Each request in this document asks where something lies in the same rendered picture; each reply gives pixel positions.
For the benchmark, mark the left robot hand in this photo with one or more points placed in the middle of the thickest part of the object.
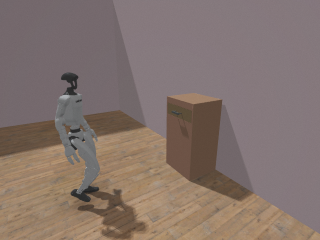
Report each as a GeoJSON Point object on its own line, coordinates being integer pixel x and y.
{"type": "Point", "coordinates": [91, 132]}

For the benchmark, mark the cabinet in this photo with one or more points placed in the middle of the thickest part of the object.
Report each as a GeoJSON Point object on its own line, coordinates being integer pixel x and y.
{"type": "Point", "coordinates": [191, 148]}

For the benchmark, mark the left robot forearm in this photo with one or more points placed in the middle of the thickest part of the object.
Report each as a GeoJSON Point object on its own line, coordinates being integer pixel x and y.
{"type": "Point", "coordinates": [84, 124]}

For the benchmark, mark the right robot hand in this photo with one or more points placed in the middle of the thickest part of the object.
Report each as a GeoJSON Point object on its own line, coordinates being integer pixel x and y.
{"type": "Point", "coordinates": [70, 151]}

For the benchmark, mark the right robot forearm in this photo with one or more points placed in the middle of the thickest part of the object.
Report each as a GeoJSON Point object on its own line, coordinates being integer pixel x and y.
{"type": "Point", "coordinates": [62, 132]}

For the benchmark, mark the drawer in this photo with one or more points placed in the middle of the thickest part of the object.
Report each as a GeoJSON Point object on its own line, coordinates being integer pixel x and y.
{"type": "Point", "coordinates": [186, 114]}

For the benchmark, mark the robot torso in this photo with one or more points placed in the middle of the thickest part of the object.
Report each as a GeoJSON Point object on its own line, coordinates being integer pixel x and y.
{"type": "Point", "coordinates": [74, 116]}

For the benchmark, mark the right robot upper arm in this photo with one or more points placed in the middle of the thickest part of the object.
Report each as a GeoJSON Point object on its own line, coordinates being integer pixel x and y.
{"type": "Point", "coordinates": [63, 102]}

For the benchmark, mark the left robot thigh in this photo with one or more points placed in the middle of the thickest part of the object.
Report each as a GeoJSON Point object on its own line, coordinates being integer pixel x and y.
{"type": "Point", "coordinates": [90, 143]}

